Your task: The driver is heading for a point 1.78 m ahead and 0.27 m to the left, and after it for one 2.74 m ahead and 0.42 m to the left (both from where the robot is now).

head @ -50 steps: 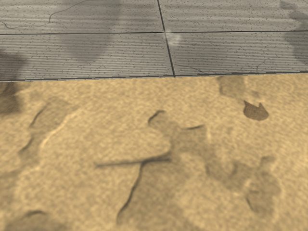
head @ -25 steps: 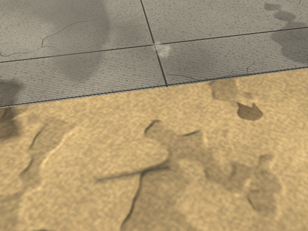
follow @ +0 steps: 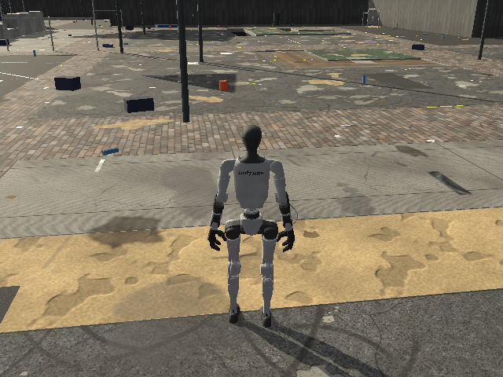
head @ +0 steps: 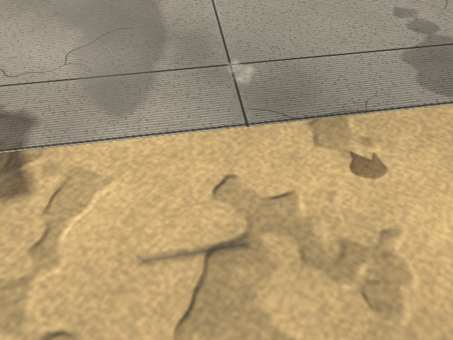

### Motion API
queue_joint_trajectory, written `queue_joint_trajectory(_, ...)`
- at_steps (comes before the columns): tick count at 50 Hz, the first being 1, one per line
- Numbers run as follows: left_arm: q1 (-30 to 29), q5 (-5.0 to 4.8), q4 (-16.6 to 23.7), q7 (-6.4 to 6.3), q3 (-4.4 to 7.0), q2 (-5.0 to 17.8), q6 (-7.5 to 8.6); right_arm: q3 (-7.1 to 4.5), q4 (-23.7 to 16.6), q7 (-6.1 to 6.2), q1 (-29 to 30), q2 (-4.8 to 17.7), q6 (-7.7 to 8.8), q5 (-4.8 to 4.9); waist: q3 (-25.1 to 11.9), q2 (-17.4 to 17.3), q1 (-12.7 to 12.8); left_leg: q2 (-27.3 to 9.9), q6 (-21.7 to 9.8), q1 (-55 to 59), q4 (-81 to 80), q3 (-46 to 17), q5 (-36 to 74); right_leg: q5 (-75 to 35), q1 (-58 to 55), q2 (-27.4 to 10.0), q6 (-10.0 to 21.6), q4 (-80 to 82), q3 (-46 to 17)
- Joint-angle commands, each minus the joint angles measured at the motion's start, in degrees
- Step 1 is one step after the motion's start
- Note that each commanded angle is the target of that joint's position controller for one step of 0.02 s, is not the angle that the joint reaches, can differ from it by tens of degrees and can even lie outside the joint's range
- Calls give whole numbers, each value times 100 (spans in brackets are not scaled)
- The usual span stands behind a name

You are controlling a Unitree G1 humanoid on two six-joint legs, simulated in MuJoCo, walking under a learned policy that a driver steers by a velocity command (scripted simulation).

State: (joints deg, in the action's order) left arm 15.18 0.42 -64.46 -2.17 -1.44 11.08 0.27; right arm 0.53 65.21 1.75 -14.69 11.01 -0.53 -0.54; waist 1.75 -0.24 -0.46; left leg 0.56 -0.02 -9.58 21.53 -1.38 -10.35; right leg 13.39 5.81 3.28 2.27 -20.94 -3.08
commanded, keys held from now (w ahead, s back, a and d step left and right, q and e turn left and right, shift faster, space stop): w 1.00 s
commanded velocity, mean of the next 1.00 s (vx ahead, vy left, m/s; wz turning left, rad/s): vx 0.38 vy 0.00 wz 0.00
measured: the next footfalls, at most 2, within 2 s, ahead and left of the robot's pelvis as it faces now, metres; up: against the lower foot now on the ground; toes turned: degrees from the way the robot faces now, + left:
right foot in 0.74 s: +0.43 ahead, -0.03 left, +0.00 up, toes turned -4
left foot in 1.28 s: +0.74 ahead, +0.13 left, +0.00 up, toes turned +4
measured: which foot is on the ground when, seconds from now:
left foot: down 0.00-0.74, up 0.76-1.00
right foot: down 0.00-0.28, up 0.30-0.72, down 0.74-1.00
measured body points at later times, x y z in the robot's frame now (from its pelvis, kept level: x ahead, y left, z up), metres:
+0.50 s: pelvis +0.13 +0.05 +0.00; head +0.15 +0.07 +0.45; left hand +0.21 +0.29 -0.15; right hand +0.04 -0.18 -0.14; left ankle +0.04 +0.11 -0.75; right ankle +0.16 -0.08 -0.67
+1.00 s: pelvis +0.41 +0.02 +0.00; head +0.43 +0.01 +0.45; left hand +0.37 +0.26 -0.15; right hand +0.51 -0.22 -0.14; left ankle +0.47 +0.17 -0.67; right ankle +0.39 -0.02 -0.75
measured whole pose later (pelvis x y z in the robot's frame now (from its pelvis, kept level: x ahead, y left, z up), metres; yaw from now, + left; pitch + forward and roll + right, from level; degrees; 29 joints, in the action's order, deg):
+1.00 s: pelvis +0.41 +0.02 +0.00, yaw +1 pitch -1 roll -1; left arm 23.0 0.7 -62.1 0.0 2.2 11.1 5.6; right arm -2.3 55.2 -1.3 -10.4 11.9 2.7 -2.2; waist 2.3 -1.5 0.8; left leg -5.9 -3.1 -34.2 59.5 -0.3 -10.9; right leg 11.0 4.6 6.2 7.2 -15.7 6.0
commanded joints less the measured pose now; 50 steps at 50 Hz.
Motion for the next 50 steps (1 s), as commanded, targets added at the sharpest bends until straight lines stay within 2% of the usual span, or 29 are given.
queue_joint_trajectory(1, 337, 8, 46, -19, 75, 522, 27, -57, -20, 20, -324, 475, 25, -7, 91, 59, 5, -439, -181, 180, -251, -425, 24, -30, 499, -661, 151, 527, -584)
queue_joint_trajectory(4, 476, 24, 81, -3, 232, 829, -59, -119, -135, -16, -254, 537, -13, -70, 408, 394, 83, 20, -336, -489, 434, -99, -1921, 2558, 814, -671, 492, 662, -962)
queue_joint_trajectory(6, 844, 38, 38, 13, 318, 910, -82, -87, -330, -84, 0, 309, 20, -149, 815, 765, 259, 201, -354, -1340, 1256, 201, -1934, 3588, 722, -1258, 880, 1127, -1855)
queue_joint_trajectory(7, 923, 48, 20, 14, 362, 930, -65, -64, -418, -111, 66, 211, 78, -201, 931, 890, 279, 76, -351, -1539, 1672, 365, -1512, 3575, 682, -1637, 1081, 1300, -2267)
queue_joint_trajectory(9, 847, 86, 82, 40, 411, 919, 8, -107, -573, -156, 156, 329, 215, -174, 903, 747, 219, -141, -395, -1719, 1970, 292, -1438, 2939, 590, -1830, 1211, 1362, -2367)
queue_joint_trajectory(11, 629, 64, 172, 65, 456, 944, 81, -136, -609, -214, -69, 321, 332, -117, 786, 672, 12, -140, -468, -1222, 1404, 389, -1390, 2441, 728, -1644, 1104, 1127, -1901)
queue_joint_trajectory(13, 216, 10, 332, 92, 454, 805, 129, -181, -285, -190, -1026, 237, 411, -35, 714, 433, -459, 156, -512, 639, 290, 538, -850, 2054, 1828, -1100, 814, 420, -1203)
queue_joint_trajectory(14, 31, 38, 473, 114, 392, 562, 196, -263, -132, -132, -1620, 489, 453, -79, 611, -253, -672, -430, -575, 1498, -322, -405, -1302, 1641, 2520, -663, 605, -675, -620)
queue_joint_trajectory(15, -93, 12, 709, 174, 276, 127, 272, -430, -8, -108, -2374, 1127, 468, -68, 261, -1657, -842, -1753, -990, 2134, -1398, -2788, -2947, 1509, 3438, 100, 328, -2540, 421)
queue_joint_trajectory(16, -191, 204, 790, 210, 381, 618, 291, -450, 90, -114, -2377, 1122, 405, -45, 548, -1208, -637, -2232, -1249, 1698, -1520, -3497, -3167, 1732, 3791, -100, 366, -3595, 339)
queue_joint_trajectory(17, -253, 229, 762, 270, 393, 610, 317, -373, -126, -141, -1802, 816, 424, -67, 860, -458, -335, -2061, -1219, 1259, -1488, -3089, -2927, 1192, 3835, -407, 409, -4056, 144)
queue_joint_trajectory(19, -139, 151, 675, 370, 360, 395, 387, -316, -375, -157, -1203, 636, 529, -60, 782, -212, -32, -1606, -1046, 944, -1591, -2084, -1598, 322, 3525, -680, 324, -4046, 130)
queue_joint_trajectory(20, -130, 167, 657, 399, 386, 452, 368, -266, -375, -145, -1185, 489, 577, -40, 663, -202, 13, -1382, -927, 1018, -1597, -1630, -876, 80, 3440, -715, 258, -3988, 224)
queue_joint_trajectory(21, -124, 174, 668, 418, 391, 430, 340, -249, -318, -134, -1325, 485, 614, -44, 546, -366, 22, -1303, -930, 1088, -1514, -1338, -102, -45, 3389, -694, 198, -3967, 342)
queue_joint_trajectory(24, -536, 154, 844, 408, 396, 380, 248, -187, -138, -111, -1792, 385, 654, -22, 428, -425, -23, -1127, -908, 1356, -1261, -695, 1863, -222, 3651, -610, 63, -3880, 635)
queue_joint_trajectory(28, -1644, 100, 1321, 409, 301, 228, 213, -122, -136, -76, -1886, 366, 648, -45, 658, -498, -182, -950, -890, 1039, -1296, -295, 2795, -600, 3447, -432, -4, -2618, 985)
queue_joint_trajectory(31, -1994, 45, 1518, 387, 250, 220, 215, -130, -104, -45, -1931, 487, 662, -55, 691, -634, -209, -1020, -888, 1004, -1267, -156, 3454, -804, 2769, -244, 164, -1646, 1179)
queue_joint_trajectory(33, -1681, 41, 1507, 322, 308, 393, 234, -155, -115, -35, -1772, 604, 690, -51, 479, -657, 26, -1133, -832, 1190, -810, -46, 4772, -735, 2113, -62, 399, -1373, 1203)
queue_joint_trajectory(35, -498, 31, 1164, 241, 449, 656, 306, -202, -155, -18, -1573, 740, 677, -53, -171, -647, 546, -1154, -752, 1411, 545, 45, 5760, -556, 976, 166, 632, -1167, 1105)
queue_joint_trajectory(36, 383, 53, 876, 196, 532, 755, 353, -223, -196, -28, -1422, 794, 650, -17, -581, -565, 943, -1045, -696, 1074, 1625, 142, 5249, -799, -69, 83, 748, -724, 996)
queue_joint_trajectory(37, 1202, 190, 703, 139, 659, 1140, 378, -177, -323, -68, -1458, 615, 643, 4, -1108, -136, 1163, -790, -668, 57, 3183, 272, 3358, 162, -1309, -936, 978, -572, -129)
queue_joint_trajectory(38, 1299, 315, 740, 169, 749, 1577, 363, -75, -402, -143, -2177, -147, 608, 97, -1653, 1074, 601, 289, -483, -1912, 5468, 385, -1843, 394, -2582, -2691, 1835, -130, -3132)
queue_joint_trajectory(39, 925, 48, 740, 240, 747, 1356, 307, -239, -414, -143, -1785, 492, 570, 10, -1457, 398, 661, 227, -600, -2547, 5986, -235, -1668, 1496, -2121, -2544, 1953, 658, -3892)
queue_joint_trajectory(40, 221, -16, 865, 249, 649, 1008, 326, -284, -666, -158, -1130, 592, 583, -34, -423, 300, 393, -137, -645, -2841, 5763, -213, -1039, 1723, -1185, -2377, 1715, 895, -2919)
queue_joint_trajectory(41, -91, 0, 904, 276, 564, 655, 392, -293, -751, -177, -802, 549, 613, -58, 16, 28, 273, -318, -649, -2626, 5429, -190, -671, 1007, -397, -2120, 1530, 1111, -2291)
queue_joint_trajectory(43, -24, 43, 743, 237, 441, 299, 506, -290, -722, -224, -889, 326, 497, -149, 183, 19, -100, -534, -538, -1949, 4897, -189, -514, -245, 450, -1660, 1194, 1238, -1301)
queue_joint_trajectory(45, 313, 38, 585, 208, 421, 336, 604, -282, -737, -277, -923, 152, 386, -168, 162, 115, -209, -566, -429, -1830, 4568, -68, -498, -1026, 572, -1503, 1133, 1280, -839)
queue_joint_trajectory(48, 676, 26, 495, 198, 438, 562, 640, -310, -1011, -322, -221, 247, 283, -184, 342, 212, -161, -688, -287, -2420, 3996, 160, -29, -1411, 460, -1361, 1065, 1448, -419)
queue_joint_trajectory(50, 912, 15, 474, 202, 411, 549, 623, -310, -1227, -342, 385, 298, 272, -154, 436, 232, -17, -712, -203, -2750, 3438, 301, 408, -1832, 266, -1261, 966, 1484, -238)
Keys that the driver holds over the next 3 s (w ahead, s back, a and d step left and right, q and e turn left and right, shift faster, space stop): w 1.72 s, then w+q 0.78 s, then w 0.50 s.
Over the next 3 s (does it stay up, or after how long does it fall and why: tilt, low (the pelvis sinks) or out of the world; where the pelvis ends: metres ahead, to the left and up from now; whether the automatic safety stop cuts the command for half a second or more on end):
stays up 1.49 0.18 -0.03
